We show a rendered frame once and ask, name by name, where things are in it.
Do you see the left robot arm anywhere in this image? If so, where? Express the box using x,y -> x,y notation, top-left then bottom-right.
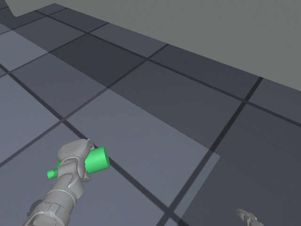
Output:
22,155 -> 85,226

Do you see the left robot hand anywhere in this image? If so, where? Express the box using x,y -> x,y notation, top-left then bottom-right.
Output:
58,138 -> 95,183

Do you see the right robot hand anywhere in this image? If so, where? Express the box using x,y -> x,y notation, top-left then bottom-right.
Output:
236,209 -> 264,226

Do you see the bottle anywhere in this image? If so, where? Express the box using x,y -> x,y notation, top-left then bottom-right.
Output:
48,146 -> 110,179

